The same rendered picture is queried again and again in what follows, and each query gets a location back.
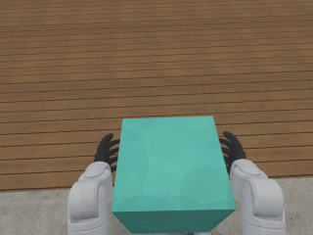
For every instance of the robot left forearm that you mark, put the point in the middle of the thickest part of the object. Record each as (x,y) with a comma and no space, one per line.
(87,201)

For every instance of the robot right forearm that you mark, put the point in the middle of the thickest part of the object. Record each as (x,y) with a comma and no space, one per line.
(262,200)

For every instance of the carton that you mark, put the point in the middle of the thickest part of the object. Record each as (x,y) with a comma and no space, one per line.
(171,176)

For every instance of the robot right hand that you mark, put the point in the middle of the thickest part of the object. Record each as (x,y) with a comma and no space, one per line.
(235,151)

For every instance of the robot left hand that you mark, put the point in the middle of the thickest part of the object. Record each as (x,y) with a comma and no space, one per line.
(103,151)

